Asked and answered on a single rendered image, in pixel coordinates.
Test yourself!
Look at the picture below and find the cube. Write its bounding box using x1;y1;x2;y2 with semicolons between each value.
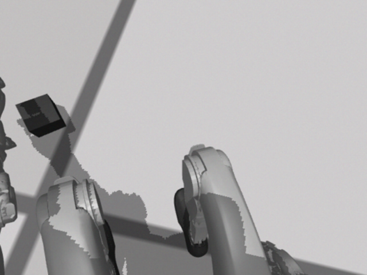
15;94;66;137

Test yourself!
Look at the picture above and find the left robot hand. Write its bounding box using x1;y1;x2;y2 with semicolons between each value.
0;77;17;150

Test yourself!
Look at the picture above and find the left robot foot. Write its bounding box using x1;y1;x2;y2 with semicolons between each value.
103;219;120;275

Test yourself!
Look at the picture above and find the right robot hand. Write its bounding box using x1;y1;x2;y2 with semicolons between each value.
261;241;305;275

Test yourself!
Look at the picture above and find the right robot foot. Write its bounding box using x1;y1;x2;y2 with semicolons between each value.
174;188;208;257

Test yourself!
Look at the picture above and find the left robot arm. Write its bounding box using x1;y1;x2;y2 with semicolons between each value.
0;120;17;275

